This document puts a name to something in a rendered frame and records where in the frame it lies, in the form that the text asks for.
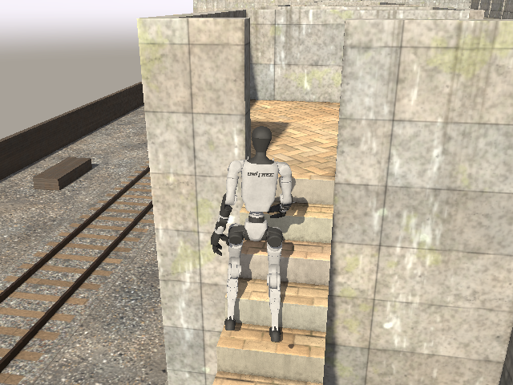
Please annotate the right robot thigh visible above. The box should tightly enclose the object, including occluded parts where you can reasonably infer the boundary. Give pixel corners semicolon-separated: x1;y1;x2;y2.
266;226;283;289

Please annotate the right robot hand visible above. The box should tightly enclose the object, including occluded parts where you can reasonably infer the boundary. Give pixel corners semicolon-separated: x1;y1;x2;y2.
267;204;286;218

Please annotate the robot right forearm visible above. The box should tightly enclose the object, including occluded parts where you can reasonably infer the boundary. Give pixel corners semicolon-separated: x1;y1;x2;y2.
279;194;293;213

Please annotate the robot left upper arm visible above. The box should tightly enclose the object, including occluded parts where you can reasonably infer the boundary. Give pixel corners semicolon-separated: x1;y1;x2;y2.
225;160;244;205

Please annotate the robot right upper arm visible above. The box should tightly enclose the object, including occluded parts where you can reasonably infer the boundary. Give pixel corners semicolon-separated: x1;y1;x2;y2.
277;161;292;205

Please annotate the left robot hand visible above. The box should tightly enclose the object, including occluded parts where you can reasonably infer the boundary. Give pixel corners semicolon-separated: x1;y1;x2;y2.
211;231;229;256

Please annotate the left robot foot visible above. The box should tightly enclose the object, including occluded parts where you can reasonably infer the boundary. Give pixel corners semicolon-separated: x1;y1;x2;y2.
224;316;236;330

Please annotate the robot left forearm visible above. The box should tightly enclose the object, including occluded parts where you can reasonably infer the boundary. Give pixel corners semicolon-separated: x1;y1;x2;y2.
214;193;232;234

